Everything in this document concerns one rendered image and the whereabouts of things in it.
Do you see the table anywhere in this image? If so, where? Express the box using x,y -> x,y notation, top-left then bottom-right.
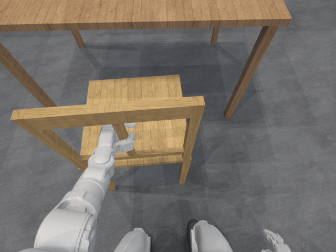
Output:
0,0 -> 292,118

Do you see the robot right hand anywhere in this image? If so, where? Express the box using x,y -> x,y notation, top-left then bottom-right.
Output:
261,229 -> 291,252

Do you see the robot left hand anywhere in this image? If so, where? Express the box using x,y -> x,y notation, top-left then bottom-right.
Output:
97,122 -> 136,154

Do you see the right robot thigh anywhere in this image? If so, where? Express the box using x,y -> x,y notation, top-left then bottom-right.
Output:
190,224 -> 233,252

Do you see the robot left upper arm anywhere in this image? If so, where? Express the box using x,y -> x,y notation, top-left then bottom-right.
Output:
19,208 -> 97,252

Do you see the robot left forearm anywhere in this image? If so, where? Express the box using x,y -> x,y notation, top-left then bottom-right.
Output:
34,146 -> 115,248

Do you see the right robot shin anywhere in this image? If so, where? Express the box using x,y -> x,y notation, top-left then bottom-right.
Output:
194,220 -> 208,227

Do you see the chair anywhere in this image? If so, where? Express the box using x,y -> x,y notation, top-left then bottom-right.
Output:
10,75 -> 205,191

